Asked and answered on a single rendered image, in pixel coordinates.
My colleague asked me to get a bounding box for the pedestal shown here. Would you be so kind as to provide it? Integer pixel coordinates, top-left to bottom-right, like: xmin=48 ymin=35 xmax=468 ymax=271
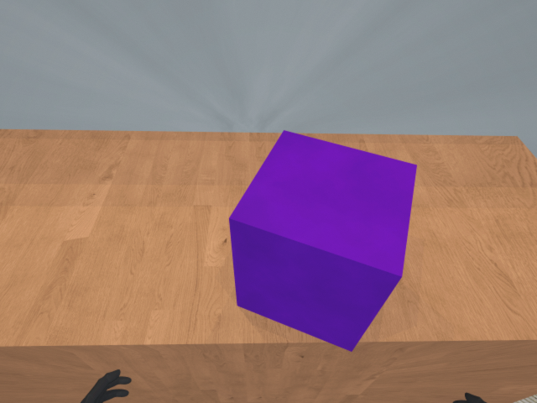
xmin=0 ymin=129 xmax=537 ymax=403

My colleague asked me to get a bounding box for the left robot hand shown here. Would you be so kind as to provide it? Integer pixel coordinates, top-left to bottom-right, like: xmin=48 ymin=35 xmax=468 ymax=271
xmin=81 ymin=369 xmax=132 ymax=403

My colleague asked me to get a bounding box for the carton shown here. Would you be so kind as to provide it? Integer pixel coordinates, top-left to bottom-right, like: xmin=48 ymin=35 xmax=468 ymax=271
xmin=229 ymin=130 xmax=417 ymax=352

